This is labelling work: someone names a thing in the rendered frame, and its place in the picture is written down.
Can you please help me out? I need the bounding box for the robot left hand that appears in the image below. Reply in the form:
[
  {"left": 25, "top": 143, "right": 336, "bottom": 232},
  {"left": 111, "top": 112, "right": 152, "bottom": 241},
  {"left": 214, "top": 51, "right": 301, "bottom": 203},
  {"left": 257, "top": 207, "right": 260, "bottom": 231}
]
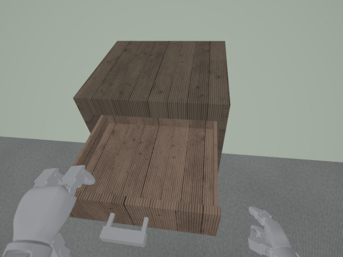
[{"left": 13, "top": 165, "right": 95, "bottom": 257}]

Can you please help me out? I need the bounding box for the drawer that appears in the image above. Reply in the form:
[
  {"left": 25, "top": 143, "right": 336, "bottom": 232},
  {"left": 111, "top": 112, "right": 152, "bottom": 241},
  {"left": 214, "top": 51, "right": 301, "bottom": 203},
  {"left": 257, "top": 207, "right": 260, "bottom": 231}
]
[{"left": 69, "top": 115, "right": 221, "bottom": 236}]

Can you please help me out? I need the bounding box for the robot right hand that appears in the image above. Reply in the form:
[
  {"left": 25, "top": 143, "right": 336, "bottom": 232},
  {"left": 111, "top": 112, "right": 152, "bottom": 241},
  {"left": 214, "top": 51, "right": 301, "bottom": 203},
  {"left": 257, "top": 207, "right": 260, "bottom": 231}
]
[{"left": 248, "top": 206, "right": 291, "bottom": 257}]

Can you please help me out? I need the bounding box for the handle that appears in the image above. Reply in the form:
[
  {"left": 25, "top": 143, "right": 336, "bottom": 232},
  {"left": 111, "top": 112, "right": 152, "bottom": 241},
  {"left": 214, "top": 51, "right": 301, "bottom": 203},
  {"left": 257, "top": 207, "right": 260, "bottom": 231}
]
[{"left": 99, "top": 213, "right": 149, "bottom": 247}]

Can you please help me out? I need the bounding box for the left robot forearm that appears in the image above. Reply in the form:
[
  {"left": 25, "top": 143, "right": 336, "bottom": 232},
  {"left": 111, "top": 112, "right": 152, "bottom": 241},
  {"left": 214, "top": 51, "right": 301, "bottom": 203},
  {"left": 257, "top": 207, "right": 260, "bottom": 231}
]
[{"left": 2, "top": 240, "right": 53, "bottom": 257}]

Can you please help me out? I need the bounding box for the right robot forearm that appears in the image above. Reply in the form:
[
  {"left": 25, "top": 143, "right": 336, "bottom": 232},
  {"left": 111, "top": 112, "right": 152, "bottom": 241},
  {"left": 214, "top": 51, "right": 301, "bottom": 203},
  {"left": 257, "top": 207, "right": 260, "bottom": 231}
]
[{"left": 272, "top": 246, "right": 299, "bottom": 257}]

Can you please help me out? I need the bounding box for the cabinet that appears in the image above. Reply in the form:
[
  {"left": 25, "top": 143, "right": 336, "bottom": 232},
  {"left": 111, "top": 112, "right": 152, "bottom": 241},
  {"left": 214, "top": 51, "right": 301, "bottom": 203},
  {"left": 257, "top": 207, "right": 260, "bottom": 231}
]
[{"left": 73, "top": 41, "right": 230, "bottom": 171}]

